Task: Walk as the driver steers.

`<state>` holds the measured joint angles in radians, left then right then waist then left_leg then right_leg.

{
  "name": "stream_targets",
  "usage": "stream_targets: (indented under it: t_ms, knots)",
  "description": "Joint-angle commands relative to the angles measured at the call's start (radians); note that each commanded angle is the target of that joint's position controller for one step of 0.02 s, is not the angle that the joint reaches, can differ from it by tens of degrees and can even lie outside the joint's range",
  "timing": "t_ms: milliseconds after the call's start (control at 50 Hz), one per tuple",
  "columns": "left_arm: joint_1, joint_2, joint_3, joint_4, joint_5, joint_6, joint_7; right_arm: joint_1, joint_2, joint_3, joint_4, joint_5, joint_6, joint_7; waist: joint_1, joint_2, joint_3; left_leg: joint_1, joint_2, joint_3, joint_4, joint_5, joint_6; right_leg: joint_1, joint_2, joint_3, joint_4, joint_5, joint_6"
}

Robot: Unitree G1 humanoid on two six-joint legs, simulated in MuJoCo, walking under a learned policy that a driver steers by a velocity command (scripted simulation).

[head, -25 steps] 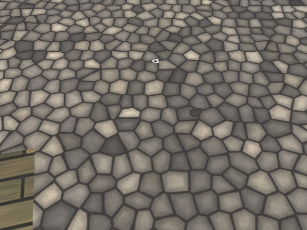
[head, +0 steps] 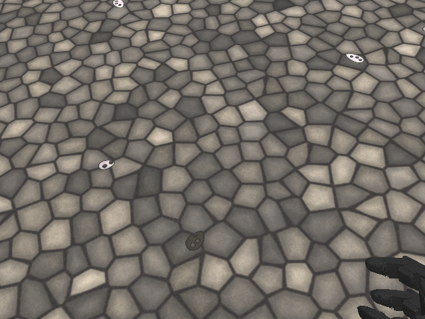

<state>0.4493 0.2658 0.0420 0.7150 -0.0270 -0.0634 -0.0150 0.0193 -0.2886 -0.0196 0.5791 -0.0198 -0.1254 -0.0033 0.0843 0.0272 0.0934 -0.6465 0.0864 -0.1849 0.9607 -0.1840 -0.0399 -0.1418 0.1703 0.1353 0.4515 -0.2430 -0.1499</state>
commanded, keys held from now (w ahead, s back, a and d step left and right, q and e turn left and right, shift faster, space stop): w+e+shift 0.28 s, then w+shift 0.20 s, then w+q+shift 0.22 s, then shift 0.30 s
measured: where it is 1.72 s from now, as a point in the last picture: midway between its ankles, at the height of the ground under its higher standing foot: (307, 189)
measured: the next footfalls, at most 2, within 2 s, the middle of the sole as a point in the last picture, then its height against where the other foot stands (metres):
left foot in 0.20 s outside the picture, level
right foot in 0.68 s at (330, 246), level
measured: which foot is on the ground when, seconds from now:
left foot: up 0.00-0.18, down 0.20-0.70, up 0.72-1.00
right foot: down 0.00-0.20, up 0.22-0.66, down 0.68-1.00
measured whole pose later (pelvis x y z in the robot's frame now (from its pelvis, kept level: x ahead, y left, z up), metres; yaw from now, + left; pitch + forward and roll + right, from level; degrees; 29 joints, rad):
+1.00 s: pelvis +0.77 -0.14 +0.00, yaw -17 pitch +0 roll -3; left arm 0.35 0.31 0.07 0.84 0.00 -0.10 0.00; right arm 0.08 -0.33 -0.03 0.72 0.00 -0.07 0.03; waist 0.09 0.04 0.07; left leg -0.62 0.06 -0.04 0.68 -0.03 -0.01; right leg -0.07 0.01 -0.11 0.33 -0.26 0.01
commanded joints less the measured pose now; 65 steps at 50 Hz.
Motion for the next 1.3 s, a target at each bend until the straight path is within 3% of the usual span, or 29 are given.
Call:
stream_targets:
  t_ms: [20, 140, 180, 200, 220, 240, 260, 300, 380, 480, 580, 640, 680, 700, 720, 740, 760, 800, 880, 920, 1000, 1060, 1080, 1100, 1120, 1140, 1180, 1220, 1300]
  knots:
    - [-0.107, 0.171, 0.048, -0.078, -0.004, -0.010, 0.031, -0.100, -0.037, -0.018, -0.083, -0.005, -0.007, 0.007, -0.030, -0.048, 0.015, 0.184, -0.086, 0.123, -0.267, 0.244, -0.040, -0.261, -0.133, 0.210, -0.221, 0.067, -0.104]
    - [-0.070, 0.170, 0.067, -0.028, -0.023, 0.002, 0.046, -0.117, -0.132, -0.066, -0.105, 0.062, -0.026, 0.018, -0.028, -0.150, -0.016, 0.308, -0.093, 0.045, -0.477, 0.244, -0.034, -0.063, -0.214, 0.356, -0.078, 0.036, -0.037]
    - [-0.108, 0.161, 0.064, -0.037, 0.006, 0.013, 0.034, 0.148, -0.194, -0.109, -0.052, 0.072, -0.027, 0.005, -0.179, -0.156, -0.180, 0.563, -0.082, 0.079, -0.450, 0.137, 0.013, -0.011, -0.182, 0.311, 0.212, 0.347, 0.011]
    - [-0.129, 0.090, 0.034, -0.067, 0.041, 0.016, 0.021, 0.396, -0.212, -0.112, -0.015, 0.067, -0.013, -0.008, -0.281, -0.116, -0.376, 0.928, 0.040, -0.020, -0.327, -0.039, 0.041, -0.190, -0.152, 0.252, 0.537, 0.242, 0.043]
    - [0.110, -0.051, -0.006, -0.104, -0.024, 0.009, 0.014, 0.440, -0.302, -0.118, 0.011, 0.009, -0.012, 0.006, -0.125, 0.412, -0.541, 1.228, 0.316, -0.653, -0.577, -0.508, 0.216, -0.535, -0.020, 0.153, 0.916, -0.369, 0.090]
    - [0.063, 0.047, -0.009, -0.091, -0.067, 0.016, 0.028, 0.372, -0.215, -0.106, -0.008, 0.008, -0.008, 0.021, -0.150, 0.419, -0.444, 1.137, 0.342, -0.824, -0.695, -0.817, 0.215, -0.680, -0.144, 0.079, 1.028, -0.248, 0.096]
    - [-0.080, 0.142, 0.011, -0.099, -0.040, 0.021, 0.031, 0.307, -0.139, -0.092, -0.022, 0.022, 0.000, 0.012, -0.189, 0.245, -0.282, 0.983, 0.286, -0.632, -0.709, -0.693, 0.179, -0.700, -0.172, 0.027, 1.032, -0.152, 0.103]
    - [-0.218, 0.148, 0.019, -0.130, 0.011, 0.019, 0.025, 0.288, -0.125, -0.083, 0.027, 0.005, 0.016, 0.008, -0.176, 0.006, -0.127, 0.741, 0.199, -0.336, -0.703, -0.333, 0.155, -0.629, -0.237, -0.004, 0.942, -0.077, 0.098]
    - [-0.227, 0.057, 0.001, -0.146, -0.024, 0.030, 0.010, 0.290, -0.049, -0.056, 0.113, 0.023, -0.002, 0.022, -0.103, 0.053, -0.038, 0.576, 0.148, -0.140, -0.774, -0.186, 0.190, -0.596, -0.292, 0.014, 0.830, -0.085, 0.076]
    - [-0.355, 0.068, -0.009, -0.176, -0.007, 0.010, -0.009, 0.341, -0.104, -0.062, 0.165, 0.017, -0.008, 0.020, -0.098, -0.016, 0.074, 0.572, 0.156, 0.033, -0.865, 0.014, 0.224, -0.745, -0.256, 0.032, 0.602, 0.154, 0.094]
    - [-0.601, 0.040, -0.031, -0.261, 0.012, -0.045, -0.058, 0.488, -0.145, -0.048, 0.239, 0.053, 0.011, 0.010, -0.163, -0.030, 0.119, 0.568, 0.143, 0.114, -0.943, 0.231, 0.219, -0.518, -0.237, -0.139, 0.232, 0.333, 0.101]
    - [-0.526, 0.114, 0.008, -0.261, 0.005, -0.054, -0.054, 0.502, -0.219, -0.050, 0.258, 0.045, 0.031, 0.001, -0.079, 0.104, 0.000, 0.702, 0.173, 0.133, -0.758, 0.818, 0.191, -0.304, -0.148, -0.166, 0.150, 0.205, 0.083]
    - [-0.199, 0.203, 0.060, -0.191, -0.007, -0.035, -0.021, 0.467, -0.233, -0.046, 0.273, 0.023, 0.052, -0.008, 0.133, 0.178, -0.197, 0.574, 0.131, 0.174, -0.356, 0.931, 0.136, 0.137, -0.138, -0.164, 0.137, 0.143, 0.054]
    - [0.031, 0.277, 0.081, -0.136, 0.002, -0.015, 0.006, 0.468, -0.147, -0.021, 0.234, -0.009, 0.045, -0.012, 0.196, 0.068, -0.378, 0.279, 0.072, 0.153, 0.005, 0.528, 0.108, 0.532, -0.354, 0.067, 0.237, 0.012, 0.041]
    - [0.040, 0.335, 0.083, -0.116, 0.042, -0.028, -0.005, 0.618, 0.037, 0.021, 0.204, 0.034, 0.022, -0.008, 0.050, -0.322, -0.623, 0.064, -0.104, 0.077, 0.370, -0.237, 0.071, 0.716, -0.580, 0.592, 0.024, -0.311, -0.101]
    - [0.025, 0.229, 0.056, -0.101, 0.053, -0.027, -0.012, 0.522, -0.073, -0.008, 0.199, 0.078, 0.006, -0.008, 0.070, -0.272, -0.542, -0.017, -0.079, 0.000, 0.460, -0.274, 0.072, 0.607, -0.552, 0.674, -0.139, -0.198, -0.083]
    - [-0.037, 0.165, 0.039, -0.086, 0.055, -0.029, -0.012, 0.409, -0.092, -0.021, 0.165, 0.098, 0.008, -0.012, 0.048, -0.221, -0.337, -0.095, -0.050, 0.043, 0.482, -0.257, 0.058, 0.478, -0.532, 0.467, -0.101, 0.075, -0.073]
    - [-0.157, 0.103, 0.027, -0.062, 0.058, -0.046, -0.019, 0.347, -0.073, -0.024, 0.156, 0.047, 0.026, -0.018, -0.043, -0.080, -0.180, -0.023, 0.012, 0.082, 0.377, -0.211, 0.038, 0.169, -0.466, 0.176, -0.088, 0.586, -0.086]
    - [-0.285, 0.086, 0.026, -0.020, 0.033, -0.069, -0.014, 0.339, -0.010, -0.015, 0.163, 0.044, 0.083, -0.004, -0.139, -0.103, -0.079, 0.123, 0.032, 0.092, 0.110, -0.219, 0.010, -0.103, -0.447, -0.018, -0.213, 0.689, -0.085]
    - [-0.317, 0.153, 0.042, -0.006, 0.030, -0.069, 0.003, 0.291, 0.019, 0.006, 0.141, 0.018, 0.076, 0.013, -0.151, -0.116, -0.076, 0.200, 0.033, 0.117, -0.129, -0.019, 0.015, -0.157, -0.419, -0.117, -0.227, 0.735, -0.077]
    - [-0.254, 0.192, 0.052, 0.036, 0.009, -0.053, 0.023, 0.175, -0.070, -0.014, 0.131, 0.014, 0.055, 0.058, -0.107, -0.088, -0.122, 0.321, -0.045, 0.141, -0.373, 0.327, 0.042, -0.075, -0.380, -0.160, -0.200, 0.513, -0.005]
    - [-0.246, 0.195, 0.051, 0.068, 0.010, -0.030, 0.028, 0.262, -0.131, -0.045, 0.173, -0.004, 0.062, 0.049, -0.175, -0.058, -0.150, 0.470, -0.087, 0.157, -0.417, 0.316, 0.075, -0.054, -0.354, -0.179, -0.015, 0.485, 0.057]
    - [-0.218, 0.181, 0.045, 0.076, 0.017, -0.022, 0.028, 0.299, -0.175, -0.062, 0.181, -0.007, 0.064, 0.039, -0.192, -0.011, -0.161, 0.538, -0.075, 0.146, -0.435, 0.472, 0.085, -0.070, -0.299, -0.210, 0.135, 0.417, 0.099]
    - [-0.097, 0.140, 0.029, 0.073, 0.047, -0.015, 0.027, 0.271, -0.269, -0.076, 0.151, -0.020, 0.067, 0.025, -0.130, 0.221, -0.228, 0.675, 0.101, -0.046, -0.427, 0.970, 0.165, -0.181, -0.190, -0.248, 0.426, 0.011, 0.167]
    - [0.060, 0.069, 0.002, 0.111, 0.027, 0.001, 0.022, 0.235, -0.211, -0.046, 0.135, -0.038, 0.071, 0.025, -0.067, 0.321, -0.384, 0.787, 0.278, -0.320, -0.469, 1.000, 0.335, -0.295, -0.137, -0.129, 0.688, -0.436, 0.211]
    - [0.040, 0.142, 0.014, 0.132, 0.012, 0.020, 0.017, 0.201, -0.150, -0.032, 0.122, -0.004, 0.074, 0.041, -0.086, 0.186, -0.410, 0.713, 0.244, -0.322, -0.513, 0.801, 0.337, -0.275, -0.169, -0.035, 0.732, -0.449, 0.206]
    - [-0.134, 0.160, 0.027, 0.109, 0.017, 0.059, 0.038, 0.134, -0.100, -0.018, 0.132, 0.014, 0.078, 0.055, -0.099, 0.017, -0.240, 0.551, 0.167, -0.188, -0.577, 0.485, 0.263, -0.348, -0.208, -0.065, 0.692, -0.398, 0.192]
    - [-0.124, 0.142, 0.024, 0.104, 0.019, 0.088, 0.054, 0.059, -0.119, -0.025, 0.133, -0.001, 0.079, 0.049, -0.051, 0.125, -0.214, 0.409, 0.167, -0.173, -0.616, 0.332, 0.276, -0.270, -0.248, -0.046, 0.574, -0.292, 0.207]
    - [-0.164, 0.097, 0.013, 0.132, 0.024, 0.087, 0.061, 0.054, -0.101, -0.025, 0.163, -0.005, 0.093, 0.018, -0.064, 0.085, -0.261, 0.374, 0.119, -0.072, -0.631, 0.296, 0.252, -0.116, -0.223, -0.086, 0.299, -0.155, 0.207]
